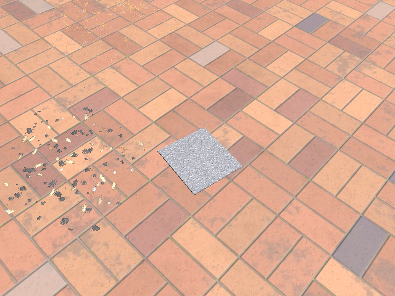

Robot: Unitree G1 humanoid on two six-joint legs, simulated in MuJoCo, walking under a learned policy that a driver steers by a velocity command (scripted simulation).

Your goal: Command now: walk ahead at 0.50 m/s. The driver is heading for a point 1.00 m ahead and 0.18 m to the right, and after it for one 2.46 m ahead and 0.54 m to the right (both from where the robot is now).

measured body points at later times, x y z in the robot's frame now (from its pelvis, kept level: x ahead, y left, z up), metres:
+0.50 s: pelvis +0.27 -0.04 -0.01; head +0.30 -0.05 +0.44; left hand +0.40 +0.21 -0.13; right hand +0.24 -0.29 -0.16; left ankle +0.11 +0.07 -0.65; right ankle +0.34 -0.11 -0.74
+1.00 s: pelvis +0.54 -0.01 -0.02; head +0.57 +0.01 +0.43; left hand +0.47 +0.23 -0.17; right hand +0.72 -0.24 -0.13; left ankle +0.64 +0.07 -0.74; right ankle +0.35 -0.11 -0.70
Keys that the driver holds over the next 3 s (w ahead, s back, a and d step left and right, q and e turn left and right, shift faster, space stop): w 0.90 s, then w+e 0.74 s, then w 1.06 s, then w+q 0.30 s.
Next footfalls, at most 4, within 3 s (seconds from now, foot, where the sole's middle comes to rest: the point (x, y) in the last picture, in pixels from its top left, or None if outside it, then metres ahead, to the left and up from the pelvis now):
0.40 right None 0.38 -0.11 -0.78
0.96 left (180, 242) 0.68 0.08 -0.78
1.52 right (236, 188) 0.92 -0.14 -0.78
2.08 left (232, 123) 1.29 -0.14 -0.78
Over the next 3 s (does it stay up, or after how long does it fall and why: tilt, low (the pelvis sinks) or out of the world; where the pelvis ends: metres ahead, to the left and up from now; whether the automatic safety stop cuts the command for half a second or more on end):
stays up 1.51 -0.40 0.00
